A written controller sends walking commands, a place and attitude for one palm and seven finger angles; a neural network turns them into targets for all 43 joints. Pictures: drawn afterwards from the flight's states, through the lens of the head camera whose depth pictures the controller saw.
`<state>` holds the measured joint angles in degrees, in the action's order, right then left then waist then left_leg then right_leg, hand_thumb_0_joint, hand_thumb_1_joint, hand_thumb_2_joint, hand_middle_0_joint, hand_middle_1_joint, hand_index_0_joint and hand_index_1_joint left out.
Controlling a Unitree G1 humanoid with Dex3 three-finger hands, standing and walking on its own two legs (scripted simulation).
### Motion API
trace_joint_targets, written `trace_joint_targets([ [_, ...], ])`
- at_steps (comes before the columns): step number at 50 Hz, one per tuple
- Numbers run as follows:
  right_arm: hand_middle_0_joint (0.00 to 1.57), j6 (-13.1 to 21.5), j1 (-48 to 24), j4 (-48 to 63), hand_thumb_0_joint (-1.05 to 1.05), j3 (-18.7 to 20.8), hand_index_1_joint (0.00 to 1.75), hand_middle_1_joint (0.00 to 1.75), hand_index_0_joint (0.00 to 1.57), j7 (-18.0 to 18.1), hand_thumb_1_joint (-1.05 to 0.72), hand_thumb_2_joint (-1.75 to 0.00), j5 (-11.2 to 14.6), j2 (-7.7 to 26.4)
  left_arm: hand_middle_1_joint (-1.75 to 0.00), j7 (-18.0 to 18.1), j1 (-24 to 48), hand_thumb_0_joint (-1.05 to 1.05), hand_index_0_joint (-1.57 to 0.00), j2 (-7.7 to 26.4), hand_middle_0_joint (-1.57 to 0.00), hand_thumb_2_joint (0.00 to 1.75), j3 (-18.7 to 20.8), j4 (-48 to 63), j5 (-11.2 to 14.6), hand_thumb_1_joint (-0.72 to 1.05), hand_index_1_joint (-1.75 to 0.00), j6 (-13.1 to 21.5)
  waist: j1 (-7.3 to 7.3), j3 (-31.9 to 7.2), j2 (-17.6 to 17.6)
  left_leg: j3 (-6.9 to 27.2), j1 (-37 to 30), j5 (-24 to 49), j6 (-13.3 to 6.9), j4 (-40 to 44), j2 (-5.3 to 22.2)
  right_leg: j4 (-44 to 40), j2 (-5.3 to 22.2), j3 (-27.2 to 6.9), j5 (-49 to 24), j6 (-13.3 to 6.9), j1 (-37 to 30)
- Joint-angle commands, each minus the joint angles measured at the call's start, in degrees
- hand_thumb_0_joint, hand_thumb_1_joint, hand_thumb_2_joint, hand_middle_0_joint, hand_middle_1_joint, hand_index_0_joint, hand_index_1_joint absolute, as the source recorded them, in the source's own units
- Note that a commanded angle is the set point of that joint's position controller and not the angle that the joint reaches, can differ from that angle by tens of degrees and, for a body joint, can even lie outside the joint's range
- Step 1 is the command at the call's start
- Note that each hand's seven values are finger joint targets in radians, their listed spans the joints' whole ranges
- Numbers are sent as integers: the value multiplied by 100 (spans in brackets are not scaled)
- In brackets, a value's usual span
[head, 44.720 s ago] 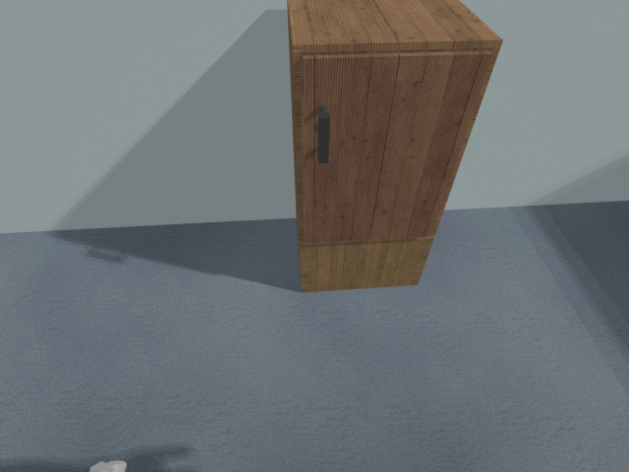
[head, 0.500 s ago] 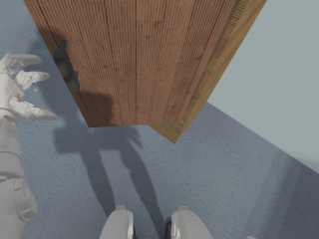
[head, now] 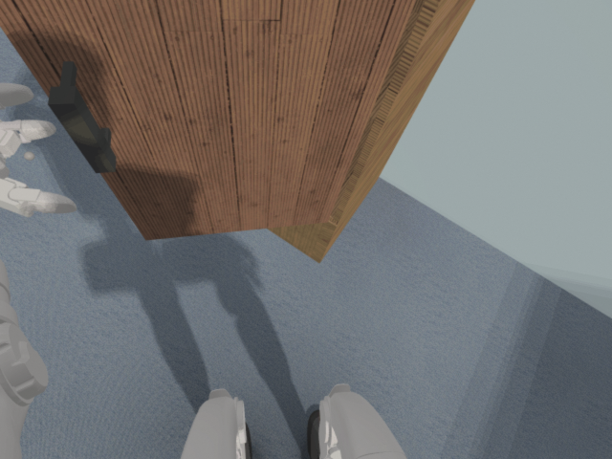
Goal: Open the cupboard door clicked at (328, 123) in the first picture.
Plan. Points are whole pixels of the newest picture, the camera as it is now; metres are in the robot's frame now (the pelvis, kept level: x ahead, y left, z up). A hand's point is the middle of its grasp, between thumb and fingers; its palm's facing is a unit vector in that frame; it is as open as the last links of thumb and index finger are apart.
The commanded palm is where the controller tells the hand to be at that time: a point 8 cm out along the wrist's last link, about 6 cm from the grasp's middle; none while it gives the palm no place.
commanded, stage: move the hooked fingers beside the handle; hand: left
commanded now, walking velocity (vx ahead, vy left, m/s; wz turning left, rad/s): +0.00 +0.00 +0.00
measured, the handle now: (88, 120) +0.52 +0.25 +0.06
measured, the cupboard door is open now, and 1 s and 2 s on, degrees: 43 43 43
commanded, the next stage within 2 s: slide the fingers in behind the handle in 0.52 s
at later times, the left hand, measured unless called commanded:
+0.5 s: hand (30, 156) +0.46 +0.29 +0.06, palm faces +0.10 -0.99 -0.02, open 14.0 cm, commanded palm +0.44 +0.34 +0.06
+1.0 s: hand (55, 154) +0.47 +0.27 +0.06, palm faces +0.09 -1.00 -0.01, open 14.0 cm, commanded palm +0.44 +0.31 +0.06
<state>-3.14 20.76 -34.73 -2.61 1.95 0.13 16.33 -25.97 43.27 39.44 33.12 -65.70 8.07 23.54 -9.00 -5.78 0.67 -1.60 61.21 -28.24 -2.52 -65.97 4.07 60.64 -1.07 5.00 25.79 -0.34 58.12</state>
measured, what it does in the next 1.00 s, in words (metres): stands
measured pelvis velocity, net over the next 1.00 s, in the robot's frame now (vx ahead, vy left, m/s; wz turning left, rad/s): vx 0.00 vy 0.00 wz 0.01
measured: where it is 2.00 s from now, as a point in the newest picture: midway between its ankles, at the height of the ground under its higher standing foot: outside the picture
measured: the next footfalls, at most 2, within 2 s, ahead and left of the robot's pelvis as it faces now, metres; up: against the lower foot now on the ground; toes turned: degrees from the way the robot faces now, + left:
none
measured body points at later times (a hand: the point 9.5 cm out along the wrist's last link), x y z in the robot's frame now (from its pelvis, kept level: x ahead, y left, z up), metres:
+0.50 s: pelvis +0.00 +0.00 +0.00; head +0.14 +0.04 +0.43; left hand +0.45 +0.35 +0.07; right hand +0.05 -0.27 -0.10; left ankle +0.02 +0.09 -0.65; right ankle +0.02 -0.12 -0.65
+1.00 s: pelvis +0.00 +0.00 +0.00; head +0.14 +0.04 +0.43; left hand +0.46 +0.33 +0.06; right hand +0.04 -0.27 -0.10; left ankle +0.02 +0.09 -0.65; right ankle +0.02 -0.12 -0.65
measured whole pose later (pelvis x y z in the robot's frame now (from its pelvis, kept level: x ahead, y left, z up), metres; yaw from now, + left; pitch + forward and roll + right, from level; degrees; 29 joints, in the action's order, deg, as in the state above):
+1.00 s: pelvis +0.00 +0.00 +0.00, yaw +1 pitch +23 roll -5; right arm -3.6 19.8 -35.2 -2.5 1.5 0.0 15.5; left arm -21.2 42.9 33.6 27.9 -62.3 8.4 24.3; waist -8.4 -6.2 0.7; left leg -1.3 60.1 -28.2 -2.7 -65.5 3.4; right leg 60.0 -0.6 5.2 25.9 -0.1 56.7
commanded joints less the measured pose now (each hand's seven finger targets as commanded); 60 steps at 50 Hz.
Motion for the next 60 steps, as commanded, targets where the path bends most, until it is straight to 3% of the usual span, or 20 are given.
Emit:
trace_joint_targets([
  [1, 20, 91, 841, 268, 0, 414, 30, 30, 20, 91, -90, -90, 9, 1152, -120, -33, 2143, 0, -30, 1934, -30, 30, 142, 1407, 172, -50, -120, 473, 127, -2830, 1215, 506, -2489, 2364, 77, 756, -144, -600, -201, -268, -1431, -82, -922],
  [4, 20, 66, 870, 229, 0, 439, 30, 30, 20, 84, -90, -90, 21, 1135, -120, -111, 2006, 0, -30, 1534, -30, 30, -106, 1457, 264, -50, -120, 447, 116, -2922, 1250, 585, -2896, 2633, 107, 770, -122, -621, -222, -202, -1419, -111, -715],
  [8, 20, 33, 822, 176, 0, 424, 30, 30, 20, 102, -90, -90, 41, 1137, -120, -51, 2125, 0, -30, 1296, -30, 30, -317, 1183, 253, -50, -120, 253, 21, -2499, 938, 611, -2567, 2147, 89, 853, -134, -696, -188, -172, -1146, -73, -590],
  [11, 20, 42, 812, 228, 0, 416, 30, 30, 20, 103, -90, -90, 18, 1138, -120, 82, 2126, 0, -30, 1599, -30, 30, -91, 1259, 185, -50, -120, 306, 134, -2654, 1077, 598, -2617, 2285, 115, 830, -146, -646, -181, -194, -1218, -95, -684],
  [13, 20, 53, 804, 242, 0, 418, 30, 30, 20, 94, -90, -90, 5, 1120, -120, 165, 2199, 0, -30, 1629, -30, 30, -47, 1392, 165, -50, -120, 379, 119, -2754, 919, 571, -2548, 2270, 87, 794, -156, -638, -184, -217, -1287, -80, -842],
  [15, 20, 61, 810, 260, 0, 415, 30, 30, 20, 80, -90, -90, -11, 1115, -120, 193, 2153, 0, -30, 1742, -30, 30, 30, 1553, 133, -50, -120, 468, 194, -3004, 1230, 578, -2780, 2627, 127, 776, -148, -559, -192, -217, -1491, -107, -891],
  [19, 20, 52, 781, 311, 0, 424, 30, 30, 20, 56, -90, -90, 11, 1100, -120, 167, 1856, 0, -30, 1558, -30, 30, -16, 1395, 192, -50, -120, 424, 179, -2761, 959, 566, -2687, 2647, 108, 804, -138, -603, -212, -195, -1532, -103, -947],
  [20, 20, 37, 766, 300, 0, 413, 30, 30, 20, 52, -90, -90, 26, 1096, -120, 127, 1838, 0, -30, 1442, -30, 30, -125, 1374, 197, -50, -120, 395, 164, -2737, 1045, 539, -2727, 2660, 120, 822, -137, -629, -205, -192, -1539, -86, -894],
  [23, 20, 34, 732, 317, 0, 413, 30, 30, 20, 78, -90, -90, 42, 1112, -120, 94, 1887, 0, -30, 1556, -30, 30, -51, 1248, 220, -50, -120, 332, 118, -2513, 773, 490, -2332, 2218, 74, 845, -165, -686, -193, -230, -1405, -60, -1026],
  [27, 20, 63, 750, 295, 0, 433, 30, 30, 20, 91, -90, -90, 22, 1119, -120, 44, 1848, 0, -30, 1711, -30, 30, 87, 1443, 235, -50, -120, 441, 185, -2803, 973, 502, -2543, 2457, 94, 807, -160, -642, -193, -246, -1524, -77, -1047],
  [32, 20, 49, 763, 218, 0, 431, 30, 30, 20, 94, -90, -90, 28, 1128, -120, -19, 1954, 0, -30, 1413, -30, 30, -152, 1341, 279, -50, -120, 454, 123, -2617, 987, 616, -2709, 2388, 136, 854, -130, -654, -197, -169, -1258, -97, -699],
  [34, 20, 63, 744, 211, 0, 428, 30, 30, 20, 93, -90, -90, 32, 1094, -120, -18, 2094, 0, -30, 1071, -30, 30, -408, 1415, 329, -50, -120, 441, 50, -2529, 1100, 642, -2809, 2338, 131, 868, -128, -667, -201, -148, -1177, -116, -517],
  [36, 20, 37, 765, 176, 0, 437, 30, 30, 20, 109, -90, -90, 34, 1130, -120, 50, 2107, 0, -30, 1220, -30, 30, -313, 1323, 286, -50, -120, 398, 70, -2599, 987, 658, -2748, 2225, 139, 883, -130, -675, -183, -154, -1116, -101, -559],
  [38, 20, 55, 746, 178, 0, 429, 30, 30, 20, 100, -90, -90, 24, 1106, -120, 134, 2213, 0, -30, 1104, -30, 30, -395, 1398, 278, -50, -120, 374, 52, -2606, 991, 646, -2695, 2104, 132, 888, -145, -680, -170, -160, -1069, -90, -569],
  [41, 20, 48, 776, 189, 0, 419, 30, 30, 20, 93, -90, -90, 2, 1115, -120, 309, 2216, 0, -30, 1384, -30, 30, -182, 1483, 191, -50, -120, 415, 135, -2784, 1051, 665, -2761, 2318, 153, 882, -141, -628, -166, -160, -1183, -105, -678],
  [48, 20, 24, 761, 273, 0, 424, 30, 30, 20, 28, -90, -90, -16, 1053, -120, 531, 2055, 0, -30, 1022, -30, 30, -377, 1677, 136, -50, -120, 472, 170, -2906, 1146, 627, -2923, 2503, 174, 897, -137, -634, -179, -156, -1294, -106, -759],
  [52, 20, -4, 768, 235, 0, 430, 30, 30, 20, 17, -90, -90, 4, 1036, -120, 558, 1976, 0, -30, 889, -30, 30, -416, 1560, 195, -50, -120, 432, 91, -2673, 778, 561, -2662, 2370, 128, 904, -147, -700, -193, -180, -1394, -72, -925],
  [55, 20, -4, 779, 240, 0, 424, 30, 30, 20, 24, -90, -90, 4, 1037, -120, 592, 1936, 0, -30, 999, -30, 30, -324, 1517, 160, -50, -120, 437, 150, -2672, 799, 545, -2588, 2293, 127, 932, -163, -685, -194, -198, -1388, -94, -1009],
  [57, 20, 6, 741, 244, 0, 436, 30, 30, 20, 7, -90, -90, 3, 982, -120, 623, 2040, 0, -30, 666, -30, 30, -594, 1705, 141, -50, -120, 497, 125, -2677, 1056, 569, -2813, 2369, 160, 950, -156, -692, -184, -175, -1333, -103, -839],
  [60, 20, 8, 767, 203, 0, 441, 30, 30, 20, -5, -90, -90, -5, 988, -120, 700, 2035, 0, -30, 624, -30, 30, -558, 1602, 181, -50, -120, 525, 89, -2650, 789, 562, -2739, 2350, 143, 919, -156, -695, -192, -178, -1381, -89, -888],
])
